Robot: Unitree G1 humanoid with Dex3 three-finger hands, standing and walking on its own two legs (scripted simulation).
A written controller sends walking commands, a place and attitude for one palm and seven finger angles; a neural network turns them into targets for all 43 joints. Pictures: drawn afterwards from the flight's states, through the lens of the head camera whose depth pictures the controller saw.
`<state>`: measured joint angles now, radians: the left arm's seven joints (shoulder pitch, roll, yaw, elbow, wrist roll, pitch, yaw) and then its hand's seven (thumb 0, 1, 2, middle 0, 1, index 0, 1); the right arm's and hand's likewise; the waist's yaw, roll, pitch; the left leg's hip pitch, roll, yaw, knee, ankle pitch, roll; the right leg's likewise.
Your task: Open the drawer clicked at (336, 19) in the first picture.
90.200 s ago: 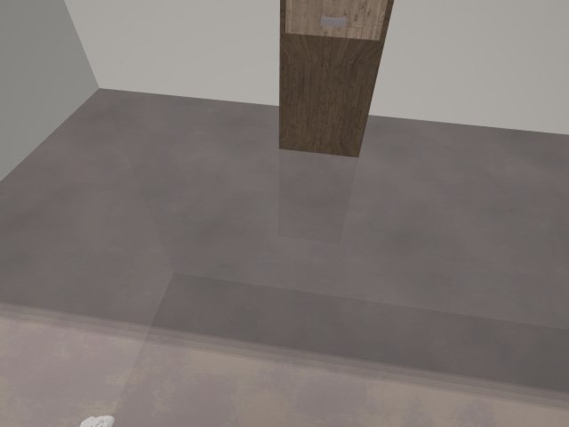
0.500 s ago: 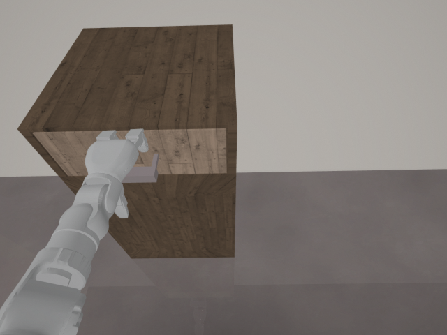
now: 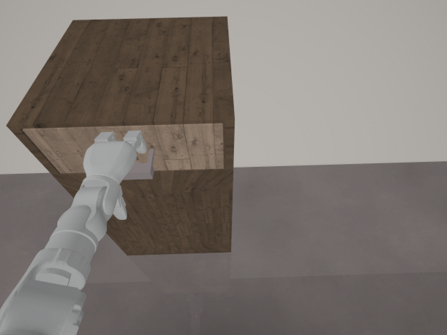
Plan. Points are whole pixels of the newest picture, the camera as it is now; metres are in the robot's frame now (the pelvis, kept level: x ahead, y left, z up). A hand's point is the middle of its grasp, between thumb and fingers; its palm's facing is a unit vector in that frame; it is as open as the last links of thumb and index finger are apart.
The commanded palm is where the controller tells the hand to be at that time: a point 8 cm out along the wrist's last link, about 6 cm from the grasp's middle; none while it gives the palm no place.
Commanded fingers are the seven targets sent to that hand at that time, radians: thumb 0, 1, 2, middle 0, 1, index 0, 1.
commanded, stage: lower the fingers behind the handle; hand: left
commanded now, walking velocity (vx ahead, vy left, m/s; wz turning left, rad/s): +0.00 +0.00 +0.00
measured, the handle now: (131, 163) +0.48 +0.22 -0.02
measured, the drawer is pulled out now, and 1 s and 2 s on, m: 0.00 0.00 0.00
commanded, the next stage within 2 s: close the thumb around the handle in 1.34 s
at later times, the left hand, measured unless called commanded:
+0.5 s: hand (124, 184) +0.41 +0.22 -0.01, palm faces -0.05 -0.04 -1.00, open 13.8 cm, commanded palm +0.39 +0.22 +0.05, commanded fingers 0.00 -0.50 0.30 -0.30 -1.20 -0.30 -1.20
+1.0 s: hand (126, 184) +0.41 +0.22 -0.01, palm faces -0.02 -0.02 -1.00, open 13.9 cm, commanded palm +0.39 +0.21 +0.02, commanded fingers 0.00 -0.50 0.30 -0.30 -1.20 -0.30 -1.20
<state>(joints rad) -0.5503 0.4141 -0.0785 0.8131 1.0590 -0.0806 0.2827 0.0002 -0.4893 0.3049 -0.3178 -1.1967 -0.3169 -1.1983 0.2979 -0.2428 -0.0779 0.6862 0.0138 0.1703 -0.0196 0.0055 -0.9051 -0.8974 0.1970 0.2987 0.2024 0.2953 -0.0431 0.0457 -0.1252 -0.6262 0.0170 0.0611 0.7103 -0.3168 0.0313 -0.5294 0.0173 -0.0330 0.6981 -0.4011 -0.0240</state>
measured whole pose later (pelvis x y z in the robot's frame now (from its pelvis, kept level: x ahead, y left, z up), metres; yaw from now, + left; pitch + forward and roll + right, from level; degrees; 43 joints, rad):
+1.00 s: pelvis -0.02 +0.00 -0.02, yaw +0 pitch +18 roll -2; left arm -0.64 0.39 -0.09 0.97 1.10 -0.01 0.41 0.00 -0.49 0.30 -0.31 -1.23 -0.29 -1.26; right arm 0.32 -0.24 -0.07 0.69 0.00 0.16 -0.02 0.00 -0.90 -0.90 0.20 0.30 0.20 0.30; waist -0.06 0.05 -0.18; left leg -0.83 0.03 0.05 0.87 -0.35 0.04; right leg -0.72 0.03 -0.04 0.85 -0.44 -0.02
